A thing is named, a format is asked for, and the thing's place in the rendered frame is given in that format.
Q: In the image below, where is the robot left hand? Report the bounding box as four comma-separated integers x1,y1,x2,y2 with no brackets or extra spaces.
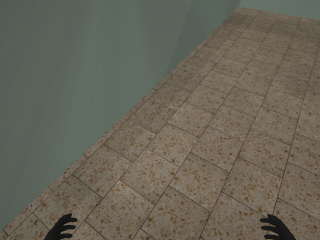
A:
44,213,78,240

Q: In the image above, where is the robot right hand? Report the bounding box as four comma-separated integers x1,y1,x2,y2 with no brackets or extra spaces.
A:
260,214,296,240

